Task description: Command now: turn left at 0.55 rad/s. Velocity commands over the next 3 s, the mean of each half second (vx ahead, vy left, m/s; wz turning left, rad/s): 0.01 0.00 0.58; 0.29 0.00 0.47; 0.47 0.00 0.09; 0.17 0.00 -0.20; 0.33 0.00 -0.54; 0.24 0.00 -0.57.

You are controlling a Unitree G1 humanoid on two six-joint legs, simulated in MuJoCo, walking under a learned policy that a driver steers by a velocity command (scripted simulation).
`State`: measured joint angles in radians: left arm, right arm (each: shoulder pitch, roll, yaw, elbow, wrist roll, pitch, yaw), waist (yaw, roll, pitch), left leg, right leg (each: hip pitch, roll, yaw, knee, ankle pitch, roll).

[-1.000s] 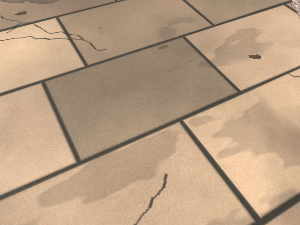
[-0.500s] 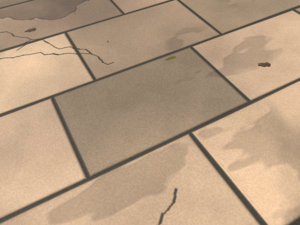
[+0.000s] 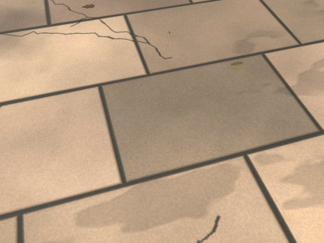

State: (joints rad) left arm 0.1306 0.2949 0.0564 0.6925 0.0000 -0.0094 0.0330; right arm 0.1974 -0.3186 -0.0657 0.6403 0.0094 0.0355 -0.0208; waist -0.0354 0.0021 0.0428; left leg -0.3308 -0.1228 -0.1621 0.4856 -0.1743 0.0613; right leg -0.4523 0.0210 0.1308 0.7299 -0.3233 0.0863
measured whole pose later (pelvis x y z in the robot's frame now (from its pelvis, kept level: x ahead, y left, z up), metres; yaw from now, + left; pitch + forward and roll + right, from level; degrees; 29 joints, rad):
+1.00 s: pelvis +0.16 +0.05 -0.01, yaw +31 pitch +2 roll +0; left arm 0.09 0.30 0.06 0.71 -0.01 -0.11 -0.03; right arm 0.40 -0.31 -0.06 0.70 0.02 -0.03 -0.01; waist -0.07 0.00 -0.01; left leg -0.06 -0.05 -0.19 0.45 -0.41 0.02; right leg -0.36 0.02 0.01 0.47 -0.14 -0.02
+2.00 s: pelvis +0.52 +0.28 -0.01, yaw +24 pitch +1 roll +2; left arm 0.16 0.30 0.06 0.68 -0.01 0.02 -0.01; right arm 0.15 -0.31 -0.06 0.81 0.00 0.00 -0.02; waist -0.01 0.01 0.04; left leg -0.20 0.01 0.15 0.55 -0.34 0.01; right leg -0.37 -0.02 -0.01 0.56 -0.19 -0.04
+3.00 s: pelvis +0.84 +0.34 -0.01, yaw -10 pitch +2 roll +1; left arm 0.14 0.31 0.06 0.55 0.00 0.00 -0.02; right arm 0.15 -0.33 -0.04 0.77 0.00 -0.03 -0.01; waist -0.01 0.02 0.10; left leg -0.49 0.03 -0.04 1.20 -0.47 -0.05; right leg -0.44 0.08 0.02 0.50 -0.09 -0.07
